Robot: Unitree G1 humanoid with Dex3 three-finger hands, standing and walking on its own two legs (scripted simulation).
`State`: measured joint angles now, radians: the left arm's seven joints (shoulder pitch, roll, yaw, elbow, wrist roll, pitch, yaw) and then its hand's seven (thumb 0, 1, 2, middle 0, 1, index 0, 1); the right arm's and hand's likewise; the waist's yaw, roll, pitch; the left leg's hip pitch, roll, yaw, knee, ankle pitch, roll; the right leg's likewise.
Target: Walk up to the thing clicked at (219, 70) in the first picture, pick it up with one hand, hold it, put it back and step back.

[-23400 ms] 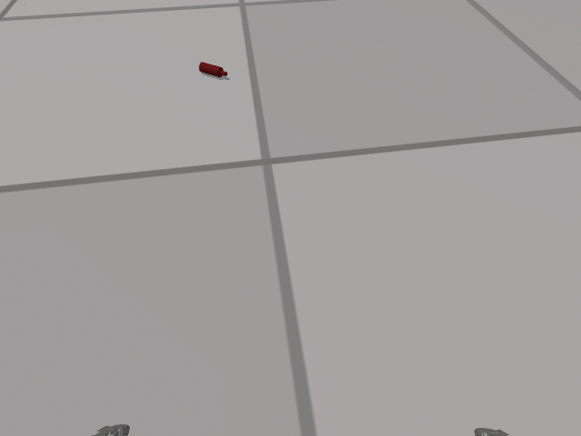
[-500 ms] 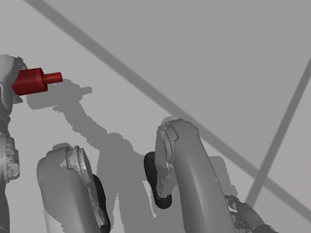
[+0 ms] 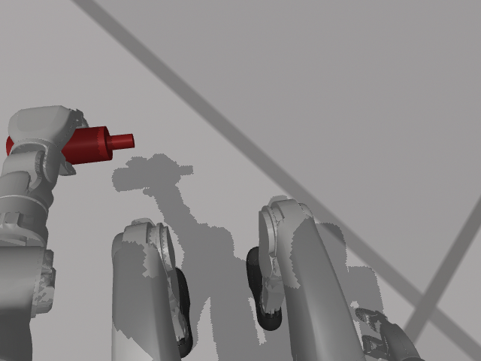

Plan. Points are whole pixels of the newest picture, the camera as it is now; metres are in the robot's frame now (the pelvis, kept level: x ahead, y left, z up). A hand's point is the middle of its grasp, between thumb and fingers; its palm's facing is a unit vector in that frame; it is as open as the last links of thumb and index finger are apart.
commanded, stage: lift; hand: left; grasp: from above
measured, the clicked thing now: (77, 146) +0.47 +0.25 -0.15
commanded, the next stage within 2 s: hold in 1.26 s
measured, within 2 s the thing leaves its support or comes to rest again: neither
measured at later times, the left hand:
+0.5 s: hand out of the picture +0.38 +0.26 +0.07, palm faces -0.43 -0.09 -0.90, open 9.1 cm
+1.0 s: hand out of the picture +0.37 +0.24 +0.22, palm faces -0.44 -0.10 -0.89, open 9.1 cm
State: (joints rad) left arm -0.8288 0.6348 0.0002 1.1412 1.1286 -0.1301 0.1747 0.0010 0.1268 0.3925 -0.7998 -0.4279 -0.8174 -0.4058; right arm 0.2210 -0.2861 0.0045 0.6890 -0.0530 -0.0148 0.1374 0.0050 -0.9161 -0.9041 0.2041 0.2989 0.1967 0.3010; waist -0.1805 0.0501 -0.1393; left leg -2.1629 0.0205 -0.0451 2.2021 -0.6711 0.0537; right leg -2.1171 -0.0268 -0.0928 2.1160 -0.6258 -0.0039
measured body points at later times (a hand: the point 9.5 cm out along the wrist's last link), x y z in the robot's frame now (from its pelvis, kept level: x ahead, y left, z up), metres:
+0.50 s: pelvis +0.01 +0.00 +0.17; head +0.15 +0.02 +0.59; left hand +0.40 +0.26 +0.12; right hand +0.14 -0.26 +0.04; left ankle +0.08 +0.11 -0.36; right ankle +0.11 -0.12 -0.36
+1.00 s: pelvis +0.05 +0.00 +0.31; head +0.12 +0.01 +0.75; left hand +0.39 +0.24 +0.27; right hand +0.14 -0.26 +0.18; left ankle +0.08 +0.11 -0.36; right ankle +0.11 -0.12 -0.36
